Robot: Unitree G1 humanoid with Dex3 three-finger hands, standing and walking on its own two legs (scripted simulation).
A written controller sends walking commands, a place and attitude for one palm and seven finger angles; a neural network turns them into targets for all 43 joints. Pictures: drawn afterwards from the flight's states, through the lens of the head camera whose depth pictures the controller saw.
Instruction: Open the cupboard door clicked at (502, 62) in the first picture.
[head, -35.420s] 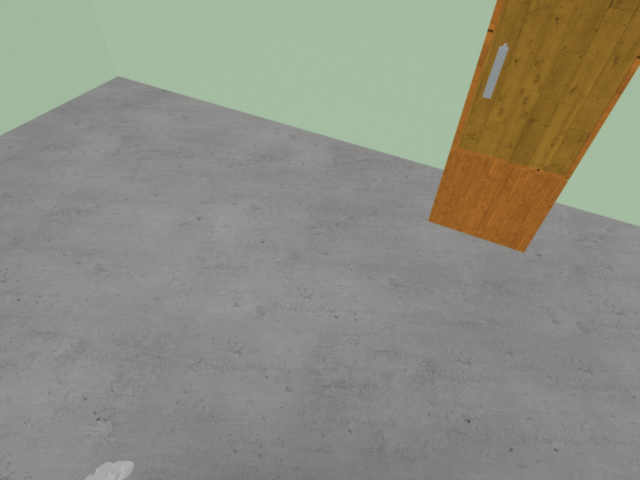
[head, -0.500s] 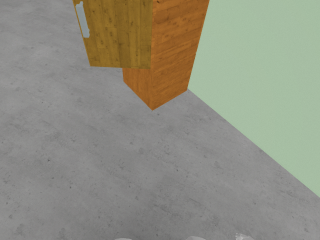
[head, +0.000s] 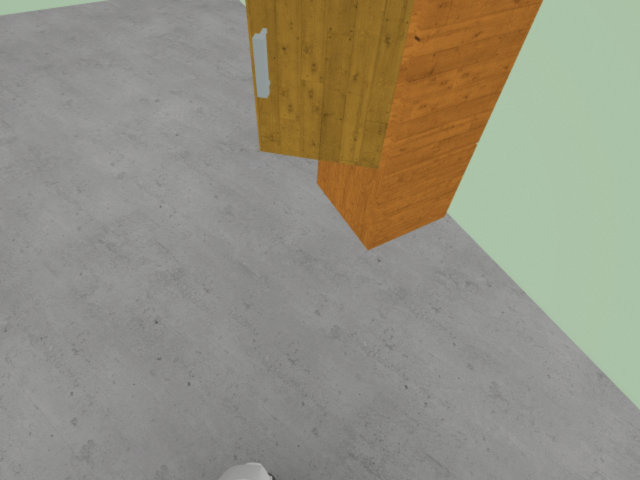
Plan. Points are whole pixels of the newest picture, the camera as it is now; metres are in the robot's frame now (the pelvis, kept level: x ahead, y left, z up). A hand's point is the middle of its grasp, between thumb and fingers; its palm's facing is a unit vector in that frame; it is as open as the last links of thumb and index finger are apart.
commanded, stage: take the last steps up to it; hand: left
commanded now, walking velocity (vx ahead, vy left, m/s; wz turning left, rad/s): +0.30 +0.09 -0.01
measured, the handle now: (263, 63) +1.01 +0.25 -0.03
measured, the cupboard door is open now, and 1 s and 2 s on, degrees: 51 51 51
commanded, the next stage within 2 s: come to a stop and stand still in 1.06 s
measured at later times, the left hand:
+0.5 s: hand (217, 358) +0.30 +0.19 -0.14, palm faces -0.06 -0.97 -0.22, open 7.3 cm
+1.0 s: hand (184, 351) +0.31 +0.26 -0.18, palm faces +0.02 -0.99 -0.15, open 7.3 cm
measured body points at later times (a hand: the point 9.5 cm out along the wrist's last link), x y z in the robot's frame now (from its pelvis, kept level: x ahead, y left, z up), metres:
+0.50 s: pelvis +0.16 +0.02 +0.00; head +0.18 +0.00 +0.45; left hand +0.30 +0.25 -0.13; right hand +0.09 -0.20 -0.17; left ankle +0.08 +0.12 -0.71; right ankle +0.20 -0.07 -0.73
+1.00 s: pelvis +0.34 +0.08 +0.00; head +0.36 +0.10 +0.45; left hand +0.31 +0.31 -0.16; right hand +0.42 -0.15 -0.13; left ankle +0.39 +0.17 -0.73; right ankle +0.27 -0.04 -0.65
